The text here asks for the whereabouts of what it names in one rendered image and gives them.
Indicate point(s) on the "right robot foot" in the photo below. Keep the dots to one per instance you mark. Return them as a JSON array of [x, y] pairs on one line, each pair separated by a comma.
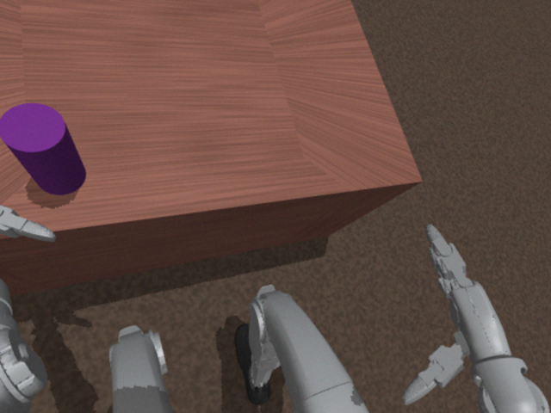
[[257, 395]]

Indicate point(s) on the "can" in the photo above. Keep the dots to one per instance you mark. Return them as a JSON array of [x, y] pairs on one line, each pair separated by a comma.
[[39, 138]]

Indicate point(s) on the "left robot arm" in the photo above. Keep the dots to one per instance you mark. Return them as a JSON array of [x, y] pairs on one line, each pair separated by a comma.
[[22, 373]]

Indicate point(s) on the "left robot hand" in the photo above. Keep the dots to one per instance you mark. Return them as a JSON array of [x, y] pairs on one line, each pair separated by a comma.
[[12, 225]]

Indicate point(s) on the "right robot hand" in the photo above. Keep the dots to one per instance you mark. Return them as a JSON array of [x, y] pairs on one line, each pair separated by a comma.
[[479, 331]]

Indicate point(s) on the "right robot arm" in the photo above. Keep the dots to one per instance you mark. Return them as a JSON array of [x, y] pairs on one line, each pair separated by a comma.
[[504, 389]]

